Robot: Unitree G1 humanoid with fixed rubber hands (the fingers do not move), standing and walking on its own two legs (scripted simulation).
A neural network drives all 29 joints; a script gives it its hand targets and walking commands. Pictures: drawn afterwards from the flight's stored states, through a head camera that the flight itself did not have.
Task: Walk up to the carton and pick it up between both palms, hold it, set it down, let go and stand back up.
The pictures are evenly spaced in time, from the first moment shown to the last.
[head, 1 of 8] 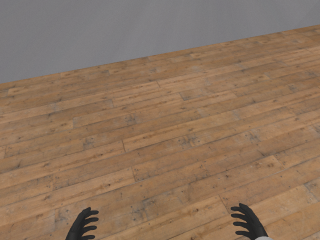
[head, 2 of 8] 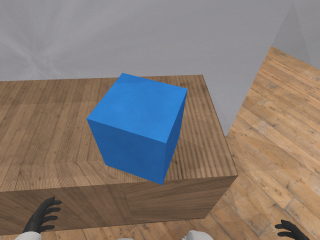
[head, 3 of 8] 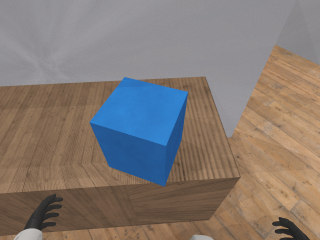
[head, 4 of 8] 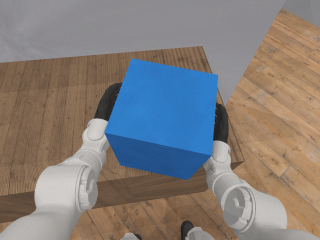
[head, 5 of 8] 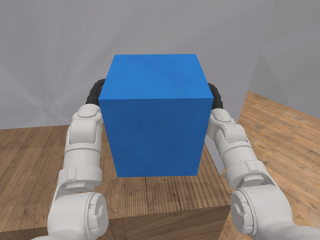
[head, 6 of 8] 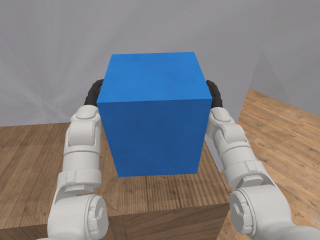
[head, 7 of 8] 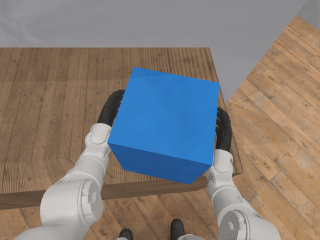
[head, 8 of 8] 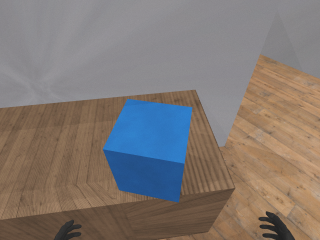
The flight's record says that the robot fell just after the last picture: no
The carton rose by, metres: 0.26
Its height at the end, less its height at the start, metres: +0.00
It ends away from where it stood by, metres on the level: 0.05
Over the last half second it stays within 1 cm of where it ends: yes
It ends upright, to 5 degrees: yes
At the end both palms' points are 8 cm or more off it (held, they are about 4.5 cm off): yes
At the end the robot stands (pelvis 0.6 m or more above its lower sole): yes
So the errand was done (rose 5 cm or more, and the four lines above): yes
